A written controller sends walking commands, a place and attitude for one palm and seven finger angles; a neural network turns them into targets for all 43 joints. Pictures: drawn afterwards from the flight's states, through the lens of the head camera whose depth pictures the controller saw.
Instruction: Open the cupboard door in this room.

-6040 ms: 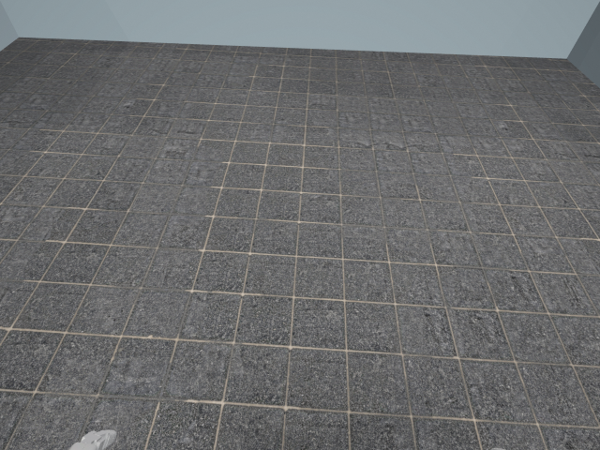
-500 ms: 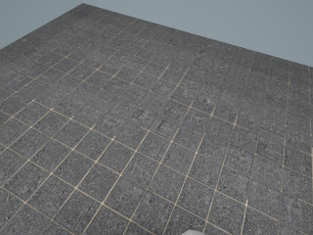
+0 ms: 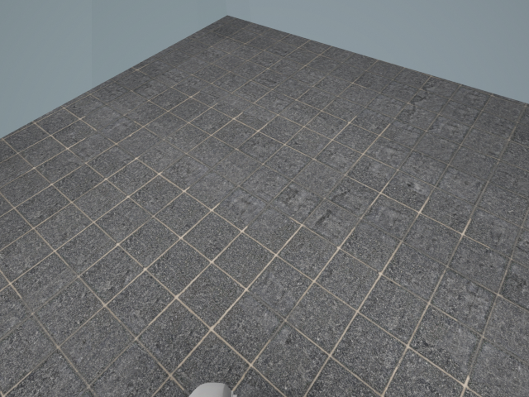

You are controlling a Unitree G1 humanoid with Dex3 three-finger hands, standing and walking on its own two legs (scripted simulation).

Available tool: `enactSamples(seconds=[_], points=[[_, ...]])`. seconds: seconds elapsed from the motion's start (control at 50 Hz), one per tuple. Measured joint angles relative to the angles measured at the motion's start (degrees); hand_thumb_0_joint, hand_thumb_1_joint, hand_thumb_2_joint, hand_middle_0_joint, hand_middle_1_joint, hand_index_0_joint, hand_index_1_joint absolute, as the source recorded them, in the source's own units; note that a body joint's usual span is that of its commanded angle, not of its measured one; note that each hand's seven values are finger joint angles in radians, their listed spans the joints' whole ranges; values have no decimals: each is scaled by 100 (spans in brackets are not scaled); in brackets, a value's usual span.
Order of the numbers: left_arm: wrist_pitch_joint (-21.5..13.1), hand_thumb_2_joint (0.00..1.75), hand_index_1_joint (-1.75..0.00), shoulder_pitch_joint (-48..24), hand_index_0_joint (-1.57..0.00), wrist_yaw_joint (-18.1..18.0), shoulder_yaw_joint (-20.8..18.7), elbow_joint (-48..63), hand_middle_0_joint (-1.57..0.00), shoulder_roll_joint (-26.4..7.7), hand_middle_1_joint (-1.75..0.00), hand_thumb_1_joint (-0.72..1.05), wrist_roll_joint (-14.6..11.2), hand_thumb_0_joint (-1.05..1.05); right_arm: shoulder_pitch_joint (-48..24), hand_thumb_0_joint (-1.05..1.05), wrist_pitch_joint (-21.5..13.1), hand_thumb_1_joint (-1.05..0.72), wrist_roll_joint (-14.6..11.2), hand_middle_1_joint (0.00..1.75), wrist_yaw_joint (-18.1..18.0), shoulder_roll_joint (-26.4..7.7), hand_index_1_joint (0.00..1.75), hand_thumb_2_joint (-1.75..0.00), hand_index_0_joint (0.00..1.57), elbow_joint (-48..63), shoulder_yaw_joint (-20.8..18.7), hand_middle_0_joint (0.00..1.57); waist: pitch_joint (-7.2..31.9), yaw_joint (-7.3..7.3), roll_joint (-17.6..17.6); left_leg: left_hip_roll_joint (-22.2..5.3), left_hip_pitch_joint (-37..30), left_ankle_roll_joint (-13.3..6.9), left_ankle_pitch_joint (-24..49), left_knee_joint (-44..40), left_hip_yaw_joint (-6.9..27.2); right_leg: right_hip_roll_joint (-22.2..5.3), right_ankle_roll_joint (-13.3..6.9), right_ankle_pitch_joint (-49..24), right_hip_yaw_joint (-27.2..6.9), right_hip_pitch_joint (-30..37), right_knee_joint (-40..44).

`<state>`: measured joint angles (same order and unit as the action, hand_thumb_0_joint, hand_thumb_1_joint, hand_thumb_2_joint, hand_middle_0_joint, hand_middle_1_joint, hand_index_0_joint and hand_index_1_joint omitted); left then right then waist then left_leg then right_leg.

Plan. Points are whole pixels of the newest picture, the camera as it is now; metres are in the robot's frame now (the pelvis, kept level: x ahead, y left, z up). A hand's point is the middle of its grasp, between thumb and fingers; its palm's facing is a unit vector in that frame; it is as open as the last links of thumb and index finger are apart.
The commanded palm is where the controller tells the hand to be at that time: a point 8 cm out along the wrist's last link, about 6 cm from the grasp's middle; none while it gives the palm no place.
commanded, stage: turn or walk to find it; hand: left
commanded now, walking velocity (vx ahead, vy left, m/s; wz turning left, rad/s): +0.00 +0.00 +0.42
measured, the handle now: out of the picture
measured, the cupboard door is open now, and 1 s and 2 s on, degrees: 0 0 0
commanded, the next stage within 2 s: none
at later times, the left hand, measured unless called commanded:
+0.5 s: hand out of the picture +0.03 +0.26 -0.16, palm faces +0.22 -0.94 -0.26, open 7.4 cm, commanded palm none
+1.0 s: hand out of the picture -0.09 +0.18 -0.16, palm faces +0.45 -0.85 -0.26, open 7.4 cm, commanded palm none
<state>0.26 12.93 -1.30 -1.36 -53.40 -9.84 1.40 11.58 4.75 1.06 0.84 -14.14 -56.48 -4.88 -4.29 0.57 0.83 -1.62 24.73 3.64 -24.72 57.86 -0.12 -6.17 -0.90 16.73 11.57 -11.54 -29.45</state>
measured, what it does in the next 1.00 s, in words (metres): steps on the spot, turning left: left foot, then right foot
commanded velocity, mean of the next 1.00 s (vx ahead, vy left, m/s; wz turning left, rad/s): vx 0.00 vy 0.00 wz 0.42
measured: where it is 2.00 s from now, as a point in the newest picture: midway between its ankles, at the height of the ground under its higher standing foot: outside the picture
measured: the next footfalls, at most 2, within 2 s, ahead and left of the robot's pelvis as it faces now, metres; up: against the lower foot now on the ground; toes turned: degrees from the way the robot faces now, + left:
left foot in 0.14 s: +0.02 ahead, +0.14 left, +0.00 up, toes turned +9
right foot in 0.62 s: +0.04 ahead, -0.09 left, +0.00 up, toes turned +11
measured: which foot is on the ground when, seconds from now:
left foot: up 0.00-0.12, down 0.14-0.62, up 0.64-1.00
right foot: down 0.00-0.14, up 0.16-0.60, down 0.62-1.00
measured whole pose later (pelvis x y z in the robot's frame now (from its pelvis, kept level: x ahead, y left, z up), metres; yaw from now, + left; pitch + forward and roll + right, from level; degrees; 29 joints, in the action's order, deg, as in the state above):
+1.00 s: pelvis -0.04 -0.01 +0.00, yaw +26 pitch -1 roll +2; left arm 0.4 13.9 -1.2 -1.9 -54.9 -10.8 1.5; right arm 11.4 4.6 0.8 0.5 -13.9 -57.3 -4.4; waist -4.5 -0.6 -0.4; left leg -2.2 20.3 3.5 -26.0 48.2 -1.5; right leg -7.3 -1.2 16.7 13.1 -12.6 -30.5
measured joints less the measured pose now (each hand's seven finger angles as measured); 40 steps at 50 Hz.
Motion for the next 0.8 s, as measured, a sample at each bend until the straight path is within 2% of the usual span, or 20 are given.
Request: enactSamples(seconds=[0.08,0.14,0.16,0.18,0.22,0.26,0.3,0.38,0.5,0.56,0.6,0.62,0.66,0.7,0.74,0.8], points=[[23,90,-30,86,-20,18,-48,-103,-21,-120,-30,90,20,0,-152,1,-38,-91,-35,29,-7,52,30,-90,20,12,68,20,-75,-113,-151,-36,-427,-46,-104,-1075,-208,-143,93,74,159,-90,-192],[84,90,-30,178,-20,25,-111,-181,-21,-253,-30,90,-15,0,-221,1,-149,-91,-39,30,-3,75,30,-90,20,116,122,20,-56,-133,-216,-35,-908,-137,603,-2263,-385,-259,231,257,315,-247,-582],[127,90,-30,191,-20,31,-145,-203,-21,-322,-30,90,-42,0,-259,1,-204,-91,-23,30,-4,108,30,-90,20,138,125,20,-58,-140,-299,25,-901,-259,736,-2332,-405,-343,282,357,260,-381,-853],[191,90,-30,186,-20,24,-172,-226,-21,-394,-30,90,-51,0,-300,1,-239,-91,-15,30,-2,155,30,-90,20,169,142,20,-87,-177,-392,81,-858,-380,692,-2231,-429,-359,334,745,54,-552,-1250],[323,90,-30,156,-20,-4,-208,-298,-20,-485,-30,90,-54,0,-329,1,-312,-91,-2,30,-36,230,30,-90,20,223,187,20,-84,-200,-434,106,-848,-527,604,-2206,-410,-206,398,1251,-377,-922,-2165],[375,90,-30,84,-20,12,-242,-353,-20,-531,-30,90,-60,1,-317,1,-338,-91,7,30,-88,286,30,-90,20,252,223,20,-61,-179,-407,131,-917,-568,706,-2418,-327,-79,431,1115,-631,-1199,-2849],[349,90,-30,17,-20,44,-257,-342,-20,-551,-30,90,-60,1,-292,1,-352,-91,2,30,-115,325,30,-90,20,249,255,20,-31,-175,-376,176,-1001,-576,895,-2696,-250,-23,470,842,-773,-1365,-3176],[290,90,-30,-103,-19,54,-245,-241,-20,-524,-30,91,-70,1,-199,1,-373,-90,-9,30,-128,373,30,-90,20,239,276,20,52,-137,-284,268,-1104,-613,1175,-3097,-93,45,553,628,-922,-1408,-3127],[275,90,-30,-359,-19,29,-204,-48,-20,-387,-30,91,-95,1,-29,1,-320,-90,27,30,-105,378,30,-90,21,222,228,20,110,26,-123,366,-1009,-550,1336,-3171,183,207,550,836,-988,-1090,-2210],[227,90,-30,-468,-19,23,-158,63,-20,-283,-30,90,-118,0,54,1,-261,-90,45,30,-92,326,30,-90,21,198,180,21,122,111,-21,409,-865,-467,1352,-3053,330,327,486,762,-970,-794,-1455],[156,90,-30,-486,-19,26,-123,146,-20,-222,-30,90,-126,0,123,1,-222,-90,33,30,-81,280,30,-90,21,183,138,21,147,131,32,455,-718,-384,1317,-2879,421,393,442,340,-922,-466,-662],[102,90,-30,-472,-19,21,-107,183,-20,-191,-30,90,-112,0,166,1,-206,-90,12,30,-73,246,30,-90,21,182,112,20,170,122,67,475,-598,-335,1257,-2701,463,405,351,179,-888,-319,-278],[45,90,-30,-453,-20,10,-62,202,-20,-71,-30,90,-68,0,185,1,-133,-90,4,30,-72,159,30,-90,20,136,41,20,124,130,216,481,-271,-286,404,-1847,514,440,69,131,-738,-328,-356],[43,90,-30,-347,-20,-1,-35,224,-20,0,-30,90,-62,0,217,1,-43,-91,20,30,-53,106,30,-90,20,94,-12,20,137,105,196,519,102,-271,-10,-668,410,359,-76,100,-647,-260,-295],[56,90,-30,-251,-20,-7,-14,181,-20,44,-30,90,-59,0,234,1,-15,-91,35,30,-20,45,30,-90,20,71,-51,20,134,120,194,433,366,-213,153,270,304,304,-110,9,-542,-141,-110],[50,90,-30,-150,-20,-14,-1,87,-21,70,-30,90,-54,0,279,1,-24,-91,37,30,2,-10,30,-90,20,44,-72,20,121,145,161,230,463,-90,418,827,224,228,-117,-81,-357,-19,81]])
